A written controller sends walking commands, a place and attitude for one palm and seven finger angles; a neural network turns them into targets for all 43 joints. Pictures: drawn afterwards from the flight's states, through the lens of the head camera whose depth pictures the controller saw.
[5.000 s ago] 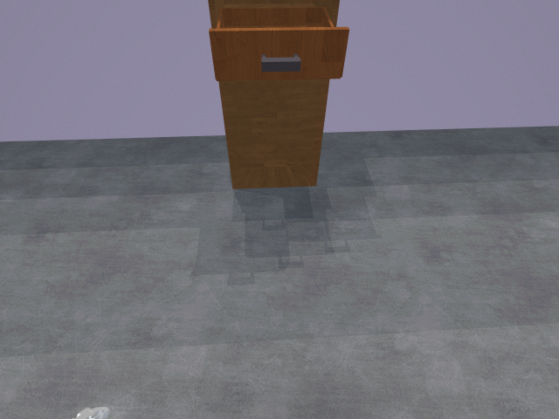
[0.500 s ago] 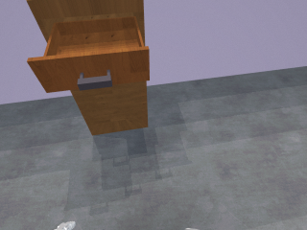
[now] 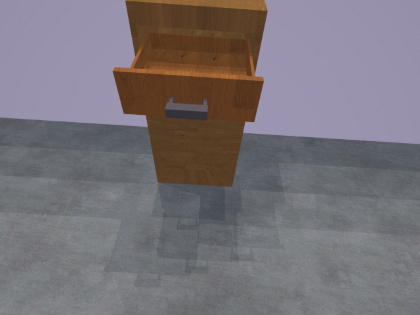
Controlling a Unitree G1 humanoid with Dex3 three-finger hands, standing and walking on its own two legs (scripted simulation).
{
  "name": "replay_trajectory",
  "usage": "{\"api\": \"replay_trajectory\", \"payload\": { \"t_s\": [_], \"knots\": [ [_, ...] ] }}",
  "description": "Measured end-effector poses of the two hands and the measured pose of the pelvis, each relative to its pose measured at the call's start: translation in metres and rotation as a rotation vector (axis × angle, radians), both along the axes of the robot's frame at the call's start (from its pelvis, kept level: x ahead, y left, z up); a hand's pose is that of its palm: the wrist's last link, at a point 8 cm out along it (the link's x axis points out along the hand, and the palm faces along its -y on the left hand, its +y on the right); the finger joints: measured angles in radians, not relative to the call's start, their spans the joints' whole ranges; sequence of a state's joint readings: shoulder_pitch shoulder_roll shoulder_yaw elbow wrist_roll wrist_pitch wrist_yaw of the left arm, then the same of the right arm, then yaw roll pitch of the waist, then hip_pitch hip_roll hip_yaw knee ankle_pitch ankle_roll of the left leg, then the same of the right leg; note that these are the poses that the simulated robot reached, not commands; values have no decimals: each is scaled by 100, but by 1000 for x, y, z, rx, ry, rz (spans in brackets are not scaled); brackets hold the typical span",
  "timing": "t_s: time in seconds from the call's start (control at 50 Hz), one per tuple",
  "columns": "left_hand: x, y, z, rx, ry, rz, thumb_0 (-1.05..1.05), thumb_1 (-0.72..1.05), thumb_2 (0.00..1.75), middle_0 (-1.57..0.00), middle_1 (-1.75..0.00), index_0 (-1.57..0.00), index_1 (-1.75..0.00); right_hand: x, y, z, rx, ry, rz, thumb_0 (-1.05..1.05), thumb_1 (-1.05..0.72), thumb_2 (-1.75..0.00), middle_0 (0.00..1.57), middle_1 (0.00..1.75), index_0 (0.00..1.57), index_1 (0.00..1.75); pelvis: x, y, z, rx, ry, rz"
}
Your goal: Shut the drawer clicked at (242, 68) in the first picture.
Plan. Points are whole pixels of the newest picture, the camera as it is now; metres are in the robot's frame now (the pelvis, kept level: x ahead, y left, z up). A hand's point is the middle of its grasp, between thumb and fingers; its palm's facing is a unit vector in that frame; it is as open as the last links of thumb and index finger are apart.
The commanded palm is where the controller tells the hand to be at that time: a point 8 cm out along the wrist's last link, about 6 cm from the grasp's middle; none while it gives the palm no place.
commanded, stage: take the last steps up to it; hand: left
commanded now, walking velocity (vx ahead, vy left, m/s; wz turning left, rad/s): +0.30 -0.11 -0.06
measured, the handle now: (187, 105) +0.61 +0.12 +0.05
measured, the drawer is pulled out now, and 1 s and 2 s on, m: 0.28 0.28 0.28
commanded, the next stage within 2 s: come to a stop and stand still in 0.80 s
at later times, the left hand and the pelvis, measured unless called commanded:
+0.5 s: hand (167, 273) +0.24 +0.12 -0.17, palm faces -0.05 -0.98 -0.21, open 7.4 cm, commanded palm none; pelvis +0.13 -0.06 -0.01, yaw -2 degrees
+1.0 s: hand (183, 292) +0.21 +0.08 -0.18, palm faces +0.09 -0.99 -0.12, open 7.4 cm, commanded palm none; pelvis +0.27 -0.07 +0.00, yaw -2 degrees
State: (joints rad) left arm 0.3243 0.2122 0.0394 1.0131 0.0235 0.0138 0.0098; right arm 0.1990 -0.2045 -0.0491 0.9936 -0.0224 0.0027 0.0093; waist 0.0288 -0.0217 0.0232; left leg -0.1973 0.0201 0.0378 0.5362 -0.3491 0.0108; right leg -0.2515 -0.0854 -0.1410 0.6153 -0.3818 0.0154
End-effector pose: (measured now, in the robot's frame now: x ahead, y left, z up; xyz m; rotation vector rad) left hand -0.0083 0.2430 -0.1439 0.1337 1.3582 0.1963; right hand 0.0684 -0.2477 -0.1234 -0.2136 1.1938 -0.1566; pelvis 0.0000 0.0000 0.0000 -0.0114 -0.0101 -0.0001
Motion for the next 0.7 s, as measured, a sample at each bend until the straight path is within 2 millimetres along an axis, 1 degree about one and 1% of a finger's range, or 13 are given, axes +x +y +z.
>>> {"api": "replay_trajectory", "payload": {
  "t_s": [0.04, 0.08, 0.14, 0.2, 0.26, 0.3, 0.38, 0.44, 0.48, 0.52, 0.56, 0.6, 0.7],
  "knots": [
    [-9, 7, -2, -8, 56, -1, 1, 90, 90, -21, -30, -20, -30, -2, 10, 5, 2, -6, -4, 0, -91, -90, 20, 30, 19, 30, 5, 3, 3, 2, -7, -10],
    [-9, 10, 0, -19, 86, -4, 1, 91, 90, -20, -30, -20, -30, -9, 18, 9, 7, 9, -21, 0, -91, -90, 20, 30, 19, 30, 13, 5, 8, -2, -10, -11],
    [4, 12, 5, -31, 84, -8, 1, 91, 90, -20, -30, -20, -30, -26, 25, 11, 12, 66, -52, 0, -91, -90, 20, 30, 20, 30, 25, 6, 14, -3, -12, -11],
    [27, 8, 8, -34, 68, -19, 1, 91, 90, -20, -30, -20, -30, -44, 27, 9, 24, 138, -88, 0, -91, -90, 20, 30, 20, 30, 38, 4, 16, 1, -12, -17],
    [59, 0, 9, -35, 47, -42, 1, 91, 90, -20, -30, -20, -30, -60, 27, 5, 40, 212, -129, 0, -91, -90, 20, 30, 20, 30, 52, -1, 15, 8, -12, -24],
    [86, -9, 8, -36, 28, -66, 1, 91, 90, -20, -30, -20, -30, -70, 25, 2, 52, 260, -158, 0, -91, -90, 20, 30, 20, 30, 63, -8, 13, 14, -11, -31],
    [153, -34, 7, -30, -31, -131, 1, 91, 90, -20, -30, -20, -30, -81, 14, -6, 81, 347, -217, 0, -91, -90, 20, 30, 20, 30, 89, -26, 5, 24, -9, -45],
    [208, -57, 4, -14, -113, -168, 1, 91, 90, -20, -30, -20, -30, -79, 0, -19, 105, 409, -244, 0, -90, -90, 20, 30, 20, 30, 114, -46, -6, 28, -7, -43],
    [235, -70, 3, 1, -182, -167, 1, 91, 90, -20, -30, -20, -30, -68, -14, -27, 118, 438, -242, 0, -90, -90, 20, 30, 20, 30, 126, -59, -13, 24, -14, -38],
    [249, -81, 7, 2, -217, -152, 0, 91, 90, -20, -30, -20, -30, -45, -28, -29, 115, 422, -233, 0, -91, -90, 20, 30, 20, 30, 136, -68, -11, 17, -23, -31],
    [254, -91, 13, 3, -217, -135, 0, 91, 90, -20, -30, -20, -30, -11, -43, -27, 103, 365, -213, 0, -91, -90, 20, 30, 20, 30, 148, -75, -5, 12, -26, -25],
    [255, -99, 17, 4, -203, -118, 0, 91, 90, -20, -30, -20, -30, 29, -56, -23, 90, 285, -190, 0, -91, -90, 20, 30, 19, 30, 160, -81, 1, 9, -22, -19],
    [253, -102, 21, 17, -157, -88, -1, 94, 90, -21, -30, -20, -30, 125, -74, -11, 76, 97, -133, 0, -91, -90, 20, 30, 19, 29, 188, -91, 10, -2, -10, -13]
  ]
}}
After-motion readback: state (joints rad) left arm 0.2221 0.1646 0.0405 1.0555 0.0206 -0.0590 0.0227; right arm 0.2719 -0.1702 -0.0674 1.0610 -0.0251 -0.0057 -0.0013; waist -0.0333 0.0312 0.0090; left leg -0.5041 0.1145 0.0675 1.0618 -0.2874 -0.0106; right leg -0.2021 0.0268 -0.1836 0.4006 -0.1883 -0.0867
